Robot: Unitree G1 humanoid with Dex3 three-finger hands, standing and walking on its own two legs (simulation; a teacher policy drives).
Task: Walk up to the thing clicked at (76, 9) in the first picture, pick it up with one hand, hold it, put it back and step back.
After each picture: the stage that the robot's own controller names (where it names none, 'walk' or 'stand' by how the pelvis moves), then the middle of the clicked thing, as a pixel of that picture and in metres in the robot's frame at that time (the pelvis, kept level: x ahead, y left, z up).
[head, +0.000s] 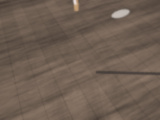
stand; (76, 2) +2.30 +0.03 -0.65
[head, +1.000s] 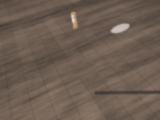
walk; (74, 20) +2.16 +0.22 -0.64
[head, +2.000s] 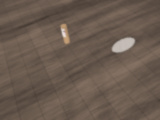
walk; (65, 34) +1.53 +0.29 -0.65
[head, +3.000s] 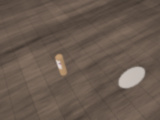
walk; (61, 65) +1.06 +0.28 -0.65
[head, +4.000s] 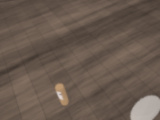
walk; (62, 94) +0.72 +0.25 -0.65
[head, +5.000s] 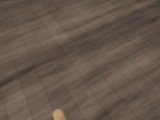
stand; out of the picture +0.47 +0.24 -0.65
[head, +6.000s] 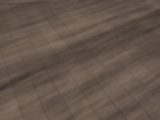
stand; out of the picture +0.42 +0.21 -0.65
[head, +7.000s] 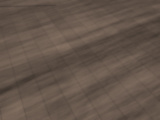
walk; out of the picture +0.41 +0.19 -0.65
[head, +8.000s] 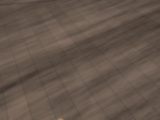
walk; out of the picture +0.42 +0.23 -0.64
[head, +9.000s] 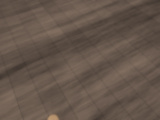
walk; out of the picture +0.39 +0.21 -0.64
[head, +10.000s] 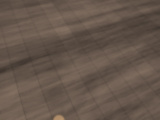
walk; out of the picture +0.37 +0.12 -0.64
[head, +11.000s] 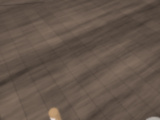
walk; (56, 119) +0.51 +0.26 -0.64
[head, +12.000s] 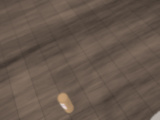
walk; (66, 103) +0.46 +0.22 -0.62
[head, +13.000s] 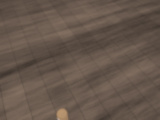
walk; out of the picture +0.45 +0.15 -0.62
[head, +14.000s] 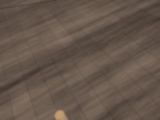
walk; out of the picture +0.49 +0.27 -0.64
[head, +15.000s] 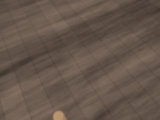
stand; out of the picture +0.38 +0.19 -0.64
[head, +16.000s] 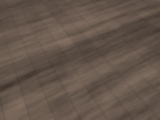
stand; out of the picture +0.38 +0.15 -0.66
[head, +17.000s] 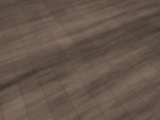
stand; out of the picture +0.37 +0.16 -0.66
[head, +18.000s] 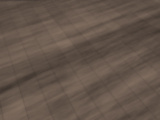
go down; out of the picture +0.37 +0.17 -0.66
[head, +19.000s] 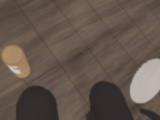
go down; (18, 64) +0.43 +0.22 -0.26
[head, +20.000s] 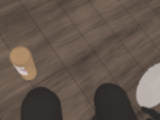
approach; (25, 66) +0.43 +0.22 -0.25
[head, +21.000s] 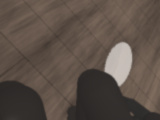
close in; out of the picture +0.41 +0.27 -0.16
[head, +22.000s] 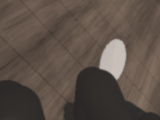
close; out of the picture +0.41 +0.27 -0.16
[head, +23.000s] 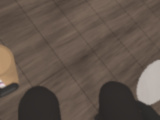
lift; (2, 74) +0.34 +0.26 -0.04
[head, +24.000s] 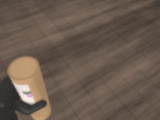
hold; (34, 93) +0.31 +0.16 +0.08
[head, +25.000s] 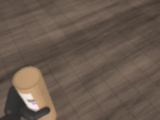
hold; (39, 100) +0.30 +0.16 +0.03
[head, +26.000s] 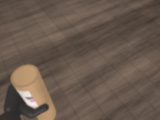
hold; (38, 98) +0.31 +0.16 +0.04
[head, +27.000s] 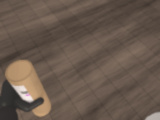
crouch; (32, 92) +0.33 +0.17 +0.00
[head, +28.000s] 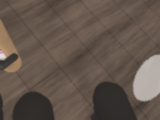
lower; (2, 49) +0.46 +0.22 -0.05
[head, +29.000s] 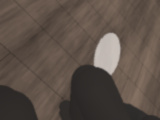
lower; out of the picture +0.42 +0.28 -0.16
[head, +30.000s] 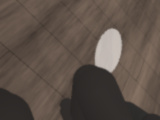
lower; out of the picture +0.43 +0.28 -0.16
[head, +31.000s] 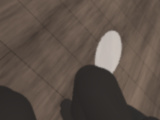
lower; out of the picture +0.42 +0.28 -0.16
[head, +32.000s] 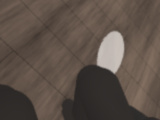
lower; out of the picture +0.41 +0.28 -0.16
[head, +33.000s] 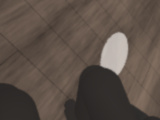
loosen; out of the picture +0.40 +0.28 -0.17
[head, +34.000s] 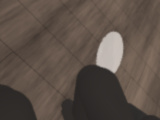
withdraw; out of the picture +0.39 +0.28 -0.16
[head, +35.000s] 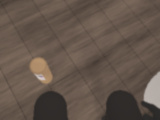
walk; (42, 72) +0.43 +0.21 -0.33
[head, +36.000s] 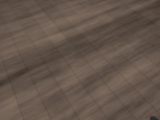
stand; out of the picture +0.36 +0.17 -0.59
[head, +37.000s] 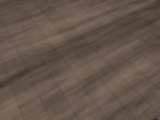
stand; out of the picture +0.37 +0.18 -0.60
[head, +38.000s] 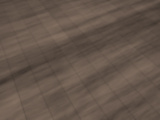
stand; out of the picture +0.37 +0.18 -0.61
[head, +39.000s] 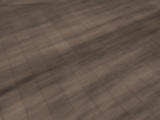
stand; out of the picture +0.38 +0.17 -0.66
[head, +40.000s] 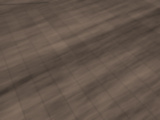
stand; out of the picture +0.36 +0.18 -0.66
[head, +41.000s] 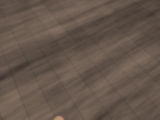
walk; out of the picture +0.37 +0.18 -0.65
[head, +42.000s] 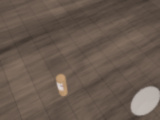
walk; (62, 85) +0.65 +0.15 -0.64
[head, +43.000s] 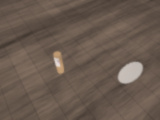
stand; (59, 62) +1.00 +0.25 -0.63
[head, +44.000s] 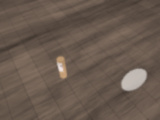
stand; (62, 67) +0.97 +0.19 -0.65
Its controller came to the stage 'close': yes
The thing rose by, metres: 0.67
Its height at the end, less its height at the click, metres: +0.00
